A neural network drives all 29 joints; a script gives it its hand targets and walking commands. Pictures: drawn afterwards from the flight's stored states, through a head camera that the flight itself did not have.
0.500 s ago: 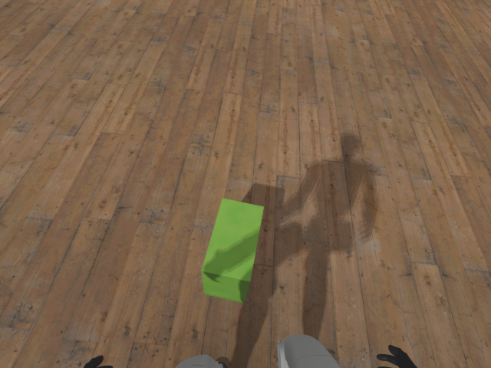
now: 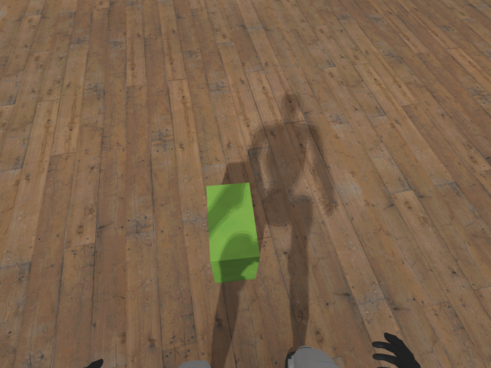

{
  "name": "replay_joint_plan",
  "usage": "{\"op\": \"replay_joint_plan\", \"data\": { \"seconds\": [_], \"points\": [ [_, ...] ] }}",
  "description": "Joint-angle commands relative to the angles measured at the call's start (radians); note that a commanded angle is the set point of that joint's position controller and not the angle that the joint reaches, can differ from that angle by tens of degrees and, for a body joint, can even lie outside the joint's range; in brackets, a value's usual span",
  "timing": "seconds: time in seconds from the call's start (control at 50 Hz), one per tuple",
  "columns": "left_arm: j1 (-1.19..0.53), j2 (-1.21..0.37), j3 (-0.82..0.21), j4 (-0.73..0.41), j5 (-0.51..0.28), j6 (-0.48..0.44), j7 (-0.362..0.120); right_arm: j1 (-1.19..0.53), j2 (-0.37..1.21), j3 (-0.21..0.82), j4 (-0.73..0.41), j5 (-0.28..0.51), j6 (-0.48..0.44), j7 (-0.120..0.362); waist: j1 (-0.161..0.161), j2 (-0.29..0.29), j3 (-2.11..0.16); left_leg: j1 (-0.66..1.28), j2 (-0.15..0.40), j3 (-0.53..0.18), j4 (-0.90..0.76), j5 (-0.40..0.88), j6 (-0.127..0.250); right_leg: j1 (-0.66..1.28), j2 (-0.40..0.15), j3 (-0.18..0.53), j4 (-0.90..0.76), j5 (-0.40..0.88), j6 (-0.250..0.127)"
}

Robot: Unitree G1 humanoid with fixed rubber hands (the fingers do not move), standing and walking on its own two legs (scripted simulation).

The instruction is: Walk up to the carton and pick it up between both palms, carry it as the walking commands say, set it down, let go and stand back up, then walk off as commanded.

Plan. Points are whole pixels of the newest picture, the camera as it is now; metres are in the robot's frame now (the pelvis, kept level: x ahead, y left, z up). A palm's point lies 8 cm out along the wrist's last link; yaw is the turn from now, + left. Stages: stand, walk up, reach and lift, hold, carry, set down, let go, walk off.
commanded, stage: walk off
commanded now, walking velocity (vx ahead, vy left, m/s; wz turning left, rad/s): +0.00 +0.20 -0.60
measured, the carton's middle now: (231, 234) +0.57 +0.06 -0.62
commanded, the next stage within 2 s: none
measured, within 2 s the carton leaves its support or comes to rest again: neither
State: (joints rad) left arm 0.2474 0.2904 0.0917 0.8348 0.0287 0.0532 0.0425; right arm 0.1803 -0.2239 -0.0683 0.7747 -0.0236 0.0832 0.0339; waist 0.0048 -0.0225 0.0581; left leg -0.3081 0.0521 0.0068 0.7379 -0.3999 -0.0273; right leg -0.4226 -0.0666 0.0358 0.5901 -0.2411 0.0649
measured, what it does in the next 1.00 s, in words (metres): steps to the left, turning right: right foot, then left foot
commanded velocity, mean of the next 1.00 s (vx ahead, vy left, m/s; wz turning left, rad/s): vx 0.00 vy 0.20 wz -0.60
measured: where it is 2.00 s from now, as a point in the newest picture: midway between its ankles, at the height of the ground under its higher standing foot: (159, 362)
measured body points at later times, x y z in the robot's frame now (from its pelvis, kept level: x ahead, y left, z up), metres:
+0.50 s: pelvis +0.03 +0.10 -0.01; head +0.07 +0.09 +0.43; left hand +0.19 +0.34 -0.14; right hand +0.05 -0.17 -0.14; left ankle -0.05 +0.17 -0.66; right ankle +0.01 +0.01 -0.73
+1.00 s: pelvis +0.10 +0.26 +0.01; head +0.16 +0.27 +0.46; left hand +0.32 +0.45 -0.14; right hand +0.05 -0.02 -0.09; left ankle +0.14 +0.29 -0.72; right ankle -0.05 +0.16 -0.61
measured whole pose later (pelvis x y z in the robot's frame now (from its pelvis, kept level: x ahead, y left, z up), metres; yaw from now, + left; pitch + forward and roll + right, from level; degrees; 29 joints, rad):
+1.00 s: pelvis +0.10 +0.26 +0.01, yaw -32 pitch +3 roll -4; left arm 0.21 0.28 0.11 0.82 0.03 0.06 0.02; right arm 0.20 -0.21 -0.06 0.78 -0.02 0.07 0.00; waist 0.01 -0.02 0.06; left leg -0.35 0.06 0.16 0.59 -0.30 0.06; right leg -0.52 0.01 0.01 1.25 -0.42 0.07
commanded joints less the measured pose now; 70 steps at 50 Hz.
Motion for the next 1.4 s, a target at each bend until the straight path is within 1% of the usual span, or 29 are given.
{"op": "replay_joint_plan", "data": {
  "seconds": [0.0,0.02,0.08,0.14,0.16,0.24,0.28,0.32,0.34,0.36,0.38,0.46,0.5,0.56,0.6,0.68,0.7,0.74,0.84,0.88,1.06,1.12,1.22,1.26,1.3,1.32,1.34,1.36,1.38],
  "points": [
    [-0.107,0.03,0.001,-0.149,0.012,-0.023,-0.026,0.183,-0.231,-0.013,0.006,-0.012,-0.049,-0.038,-0.056,0.304,-0.206,0.275,0.383,-0.164,-0.349,0.77,0.189,-0.268,0.09,-0.041,0.55,-0.398,-0.044],
    [-0.042,0.075,0.012,-0.119,0.014,-0.015,-0.025,0.066,-0.153,0.01,-0.028,-0.019,-0.048,-0.038,-0.007,0.174,-0.149,0.268,0.318,-0.059,-0.327,0.844,0.138,-0.305,0.085,-0.014,0.604,-0.336,-0.035],
    [-0.075,0.084,0.033,-0.068,0.007,0.004,-0.027,0.069,-0.108,0.014,-0.041,-0.028,-0.051,-0.042,-0.054,0.184,-0.125,0.381,0.205,0.058,-0.24,1.14,0.0,-0.35,0.106,-0.061,0.681,-0.233,-0.014],
    [-0.093,0.071,0.029,-0.105,-0.014,0.002,-0.039,0.026,-0.154,0.002,-0.034,-0.024,-0.035,-0.06,-0.014,0.265,-0.091,0.373,0.207,0.095,-0.283,0.919,0.105,-0.293,0.089,-0.092,0.609,-0.209,0.008],
    [-0.137,0.077,0.023,-0.095,-0.005,0.008,-0.036,0.056,-0.134,0.008,-0.036,-0.013,-0.031,-0.055,-0.065,0.18,-0.049,0.347,0.201,0.106,-0.295,0.933,0.049,-0.308,0.086,-0.114,0.6,-0.187,0.009],
    [-0.194,0.048,0.008,-0.138,-0.009,0.001,-0.036,0.08,-0.118,0.027,0.002,-0.022,-0.028,-0.066,-0.072,0.183,-0.09,0.431,0.197,0.112,-0.205,0.927,0.141,-0.241,0.099,-0.191,0.404,-0.213,-0.035],
    [-0.12,0.0,-0.014,-0.12,-0.026,-0.006,-0.03,0.165,-0.142,0.007,0.02,-0.028,-0.029,-0.076,-0.09,0.328,-0.122,0.472,0.173,0.129,-0.112,1.023,0.085,-0.162,0.102,-0.224,0.166,-0.231,-0.047],
    [0.061,0.013,-0.014,-0.06,-0.024,-0.013,-0.009,0.084,-0.163,0.008,-0.004,-0.015,-0.043,-0.083,0.027,0.179,-0.23,0.328,0.17,0.205,0.111,1.209,0.047,0.11,0.115,-0.245,-0.011,-0.105,-0.084],
    [0.173,0.103,0.009,-0.04,-0.005,-0.041,-0.018,0.068,-0.156,0.005,-0.007,0.003,-0.044,-0.089,0.119,0.081,-0.202,0.075,0.139,0.212,0.29,1.032,-0.008,0.32,0.05,-0.118,-0.139,0.172,-0.122],
    [0.212,0.216,0.048,-0.035,0.011,-0.048,-0.015,0.046,-0.135,0.013,-0.044,0.013,-0.06,-0.082,0.132,-0.168,-0.23,-0.318,-0.014,0.171,0.557,0.115,-0.027,0.598,-0.199,0.277,-0.136,0.624,-0.25],
    [0.205,0.251,0.051,-0.032,-0.013,-0.04,-0.006,-0.041,-0.132,0.002,-0.095,-0.012,-0.058,-0.059,0.103,-0.267,-0.251,-0.398,-0.042,0.005,0.722,-0.203,0.007,0.549,-0.335,0.533,-0.111,0.957,-0.314],
    [-0.037,0.196,0.028,-0.098,-0.006,-0.034,0.004,0.008,-0.178,-0.021,-0.091,-0.01,-0.017,-0.02,-0.024,-0.027,-0.04,-0.258,0.051,-0.091,0.538,-0.018,0.012,0.021,-0.29,0.376,-0.314,0.033,-0.256],
    [-0.105,0.139,0.018,-0.111,0.019,-0.038,0.004,-0.037,-0.064,0.014,-0.087,-0.001,-0.017,-0.032,-0.01,-0.167,0.017,-0.194,0.02,-0.003,0.269,-0.064,-0.022,0.042,-0.19,0.281,-0.257,0.166,-0.242],
    [0.04,0.189,0.031,-0.076,0.01,-0.036,-0.008,-0.042,-0.091,0.004,-0.077,-0.018,-0.002,-0.026,0.042,-0.079,-0.064,-0.214,-0.016,-0.001,0.18,-0.067,-0.037,0.141,-0.197,0.265,-0.216,0.277,-0.233],
    [-0.022,0.218,0.04,-0.094,0.011,-0.024,-0.01,-0.028,-0.106,-0.001,-0.107,0.007,-0.024,-0.024,0.026,-0.27,-0.09,-0.181,-0.03,0.035,0.062,-0.058,-0.044,0.138,-0.141,0.235,-0.177,0.2,-0.208],
    [-0.055,0.235,0.059,-0.092,0.006,-0.013,-0.014,0.028,-0.117,-0.02,-0.06,-0.004,-0.042,-0.018,0.007,-0.198,-0.097,0.057,-0.052,0.061,-0.162,0.064,-0.045,0.022,-0.147,0.321,-0.141,0.161,-0.157],
    [-0.15,0.201,0.052,-0.128,0.018,-0.013,-0.01,0.18,-0.114,-0.013,-0.022,0.003,-0.045,-0.014,-0.093,-0.152,-0.128,0.246,0.022,-0.059,-0.291,0.186,-0.014,-0.108,-0.091,0.297,-0.096,-0.047,-0.086],
    [-0.173,0.007,0.005,-0.169,0.011,-0.004,-0.015,0.258,-0.284,-0.036,0.015,-0.023,-0.038,-0.025,-0.138,0.376,-0.122,0.265,0.391,-0.318,-0.523,-0.06,0.109,-0.34,0.148,-0.058,0.432,-0.39,0.008],
    [0.013,0.091,0.043,-0.089,0.015,0.013,-0.035,-0.06,-0.095,0.005,-0.081,-0.012,-0.027,-0.036,0.034,0.219,-0.041,0.017,0.182,-0.041,-0.492,0.025,0.062,-0.185,0.085,-0.025,0.717,-0.201,0.003],
    [0.037,0.11,0.053,-0.056,0.008,0.018,-0.032,-0.01,-0.166,-0.022,-0.072,-0.017,-0.044,-0.051,0.017,0.091,-0.103,0.127,0.224,-0.02,-0.441,0.125,0.068,-0.2,0.075,-0.041,0.726,-0.147,-0.003],
    [-0.081,0.044,0.015,-0.096,-0.003,0.012,-0.032,0.174,-0.081,0.022,-0.011,-0.001,-0.047,-0.072,-0.11,0.22,-0.159,0.417,0.253,0.011,-0.338,0.636,0.059,-0.274,0.045,-0.125,0.54,-0.227,-0.006],
    [-0.083,0.006,0.0,-0.078,-0.016,0.014,-0.043,0.077,-0.101,0.036,-0.044,-0.036,-0.037,-0.078,-0.079,0.144,-0.22,0.414,0.283,0.06,-0.327,0.657,0.202,-0.21,0.063,-0.191,0.448,-0.299,0.002],
    [0.047,0.016,-0.002,-0.046,-0.005,0.035,-0.028,0.058,-0.133,0.025,-0.029,-0.021,-0.032,-0.089,-0.025,0.123,-0.199,0.212,0.298,0.031,-0.494,0.294,0.04,-0.022,0.05,-0.156,0.387,-0.296,-0.053],
    [0.189,0.025,-0.001,-0.001,0.013,0.032,-0.022,-0.013,-0.193,0.006,-0.036,-0.018,-0.031,-0.092,0.047,0.225,-0.146,-0.026,0.218,0.131,-0.616,0.244,-0.135,0.248,0.074,-0.179,0.2,-0.324,-0.09],
    [0.281,0.024,-0.005,0.053,0.004,0.031,0.013,-0.063,-0.168,-0.01,-0.059,0.009,-0.025,-0.074,0.073,0.17,-0.069,-0.137,0.161,0.132,-0.554,0.347,-0.208,0.36,0.058,-0.257,-0.058,-0.213,-0.109],
    [0.463,0.087,0.013,0.092,0.001,0.01,0.015,-0.049,-0.179,-0.008,-0.04,-0.005,-0.02,-0.085,0.164,0.105,-0.125,-0.201,0.076,0.207,-0.382,0.466,-0.297,0.605,0.0,-0.225,-0.292,-0.174,-0.144],
    [0.415,0.102,0.013,0.083,0.02,-0.002,0.03,-0.006,-0.087,0.003,-0.033,0.021,-0.028,-0.074,0.181,-0.446,-0.173,-0.384,0.001,0.206,0.222,-0.143,-0.184,0.612,-0.398,0.271,-0.322,-0.034,-0.242],
    [0.148,0.103,-0.003,-0.009,0.002,-0.003,0.027,0.031,-0.121,-0.003,-0.028,0.004,-0.008,-0.056,0.025,-0.353,-0.106,-0.353,0.026,-0.077,0.526,-0.279,-0.081,0.303,-0.49,0.373,-0.272,0.167,-0.337],
    [-0.016,0.099,0.01,-0.073,-0.015,-0.014,0.027,0.058,-0.139,-0.012,-0.013,0.007,0.01,-0.042,-0.024,-0.198,-0.085,-0.256,0.006,-0.078,0.614,-0.181,-0.006,0.178,-0.425,0.212,-0.3,0.205,-0.312]
  ]
}}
